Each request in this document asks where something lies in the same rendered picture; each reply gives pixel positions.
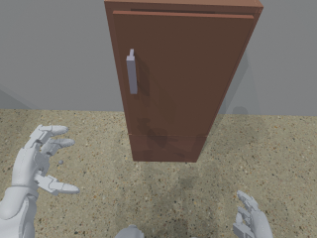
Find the robot left hand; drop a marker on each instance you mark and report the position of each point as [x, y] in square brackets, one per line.
[26, 169]

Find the handle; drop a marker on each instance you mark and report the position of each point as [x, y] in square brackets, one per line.
[132, 75]

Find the robot right hand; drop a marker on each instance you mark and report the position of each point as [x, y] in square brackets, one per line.
[256, 224]

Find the robot left thigh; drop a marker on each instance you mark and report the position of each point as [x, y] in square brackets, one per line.
[130, 232]

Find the cupboard door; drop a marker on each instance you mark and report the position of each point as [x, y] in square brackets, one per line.
[183, 64]

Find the robot left shin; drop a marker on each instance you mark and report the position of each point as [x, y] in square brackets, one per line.
[132, 226]

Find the robot left forearm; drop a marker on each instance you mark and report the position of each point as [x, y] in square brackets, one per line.
[17, 212]

